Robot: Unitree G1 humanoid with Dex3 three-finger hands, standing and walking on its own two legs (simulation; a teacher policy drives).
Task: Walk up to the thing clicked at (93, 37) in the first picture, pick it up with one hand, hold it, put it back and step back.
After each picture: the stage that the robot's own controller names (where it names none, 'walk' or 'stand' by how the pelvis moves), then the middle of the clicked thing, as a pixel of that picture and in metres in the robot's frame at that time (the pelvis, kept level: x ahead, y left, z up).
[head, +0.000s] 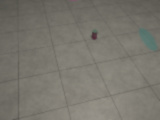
stand; (94, 34) +1.62 -0.17 -0.72
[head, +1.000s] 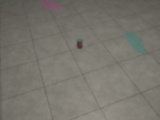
walk; (79, 43) +1.49 +0.14 -0.71
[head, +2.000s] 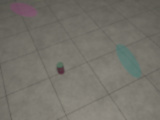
walk; (60, 68) +0.95 +0.28 -0.72
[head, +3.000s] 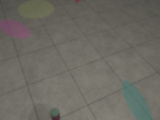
walk; (55, 115) +0.52 +0.20 -0.69
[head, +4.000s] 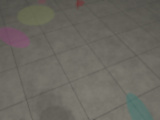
walk; out of the picture +0.38 +0.20 -0.72
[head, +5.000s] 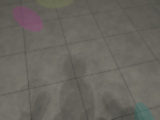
stand; out of the picture +0.29 +0.22 -0.69
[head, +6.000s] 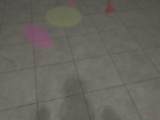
stand; out of the picture +0.30 +0.18 -0.72
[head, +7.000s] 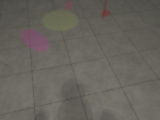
stand; out of the picture +0.29 +0.18 -0.72
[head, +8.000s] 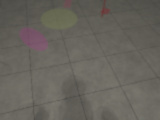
stand; out of the picture +0.29 +0.19 -0.72
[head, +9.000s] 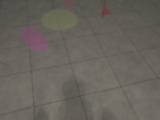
stand; out of the picture +0.29 +0.19 -0.72
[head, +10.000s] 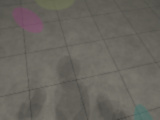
go down; out of the picture +0.30 +0.19 -0.70
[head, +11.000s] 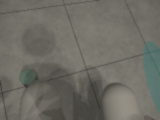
go down; (29, 79) +0.37 +0.22 -0.29
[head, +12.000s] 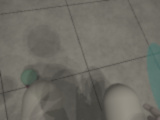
close in; (30, 80) +0.36 +0.22 -0.28
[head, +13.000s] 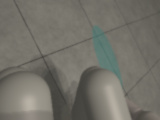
close in; out of the picture +0.34 +0.25 -0.21
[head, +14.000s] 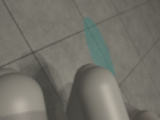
close; out of the picture +0.34 +0.26 -0.21
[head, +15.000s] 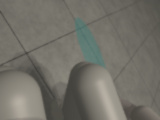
lift; out of the picture +0.35 +0.25 -0.21
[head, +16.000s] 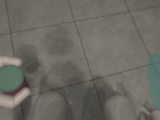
lift; (13, 84) +0.31 +0.22 -0.01
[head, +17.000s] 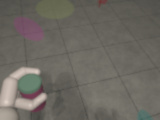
lift; (33, 93) +0.31 +0.17 +0.03
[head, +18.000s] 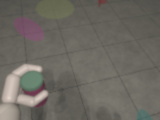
hold; (35, 89) +0.32 +0.16 +0.03
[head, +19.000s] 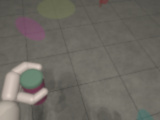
hold; (34, 87) +0.33 +0.17 +0.03
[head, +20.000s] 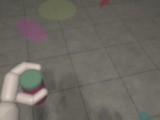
crouch; (34, 88) +0.32 +0.17 +0.04
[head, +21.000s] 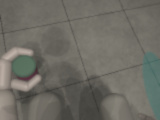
crouch; (27, 72) +0.37 +0.19 -0.07
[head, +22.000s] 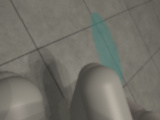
lower; out of the picture +0.38 +0.30 -0.20
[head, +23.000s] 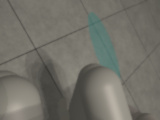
lower; out of the picture +0.36 +0.29 -0.20
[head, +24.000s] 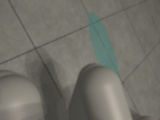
lower; out of the picture +0.36 +0.28 -0.20
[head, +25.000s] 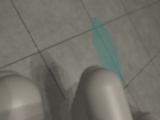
lower; out of the picture +0.33 +0.27 -0.20
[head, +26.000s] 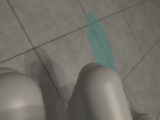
loosen; out of the picture +0.34 +0.27 -0.22
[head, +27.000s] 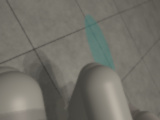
withdraw; out of the picture +0.34 +0.27 -0.22
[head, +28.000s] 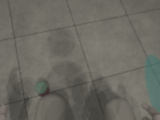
walk; (42, 89) +0.37 +0.22 -0.44
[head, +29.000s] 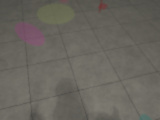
stand; out of the picture +0.30 +0.19 -0.66
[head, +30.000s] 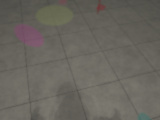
stand; out of the picture +0.32 +0.20 -0.67
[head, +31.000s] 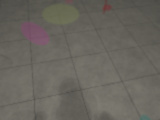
stand; out of the picture +0.32 +0.19 -0.69
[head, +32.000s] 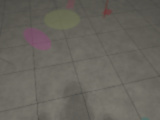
stand; out of the picture +0.33 +0.20 -0.72
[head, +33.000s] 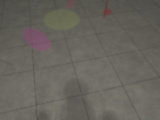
stand; out of the picture +0.31 +0.20 -0.73
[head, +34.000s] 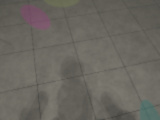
walk; out of the picture +0.34 +0.18 -0.71
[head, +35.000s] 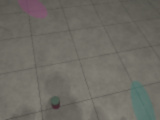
walk; (55, 103) +0.51 +0.17 -0.71
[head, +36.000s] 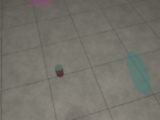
walk; (59, 71) +0.81 +0.26 -0.69
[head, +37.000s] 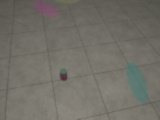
stand; (63, 74) +0.92 +0.17 -0.72
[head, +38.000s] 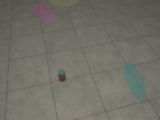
stand; (62, 75) +0.94 +0.19 -0.73
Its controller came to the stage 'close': yes
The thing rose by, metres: 0.73
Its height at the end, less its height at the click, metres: +0.00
